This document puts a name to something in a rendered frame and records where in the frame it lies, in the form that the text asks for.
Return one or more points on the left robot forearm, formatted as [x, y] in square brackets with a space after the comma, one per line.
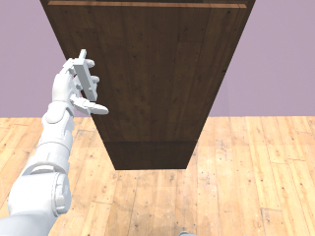
[55, 143]

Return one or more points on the handle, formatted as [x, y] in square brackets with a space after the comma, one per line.
[84, 76]

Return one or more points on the cupboard door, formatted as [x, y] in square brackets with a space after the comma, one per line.
[158, 63]

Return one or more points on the left robot upper arm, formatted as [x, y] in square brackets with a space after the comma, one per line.
[37, 200]

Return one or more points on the robot left hand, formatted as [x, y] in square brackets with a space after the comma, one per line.
[66, 89]

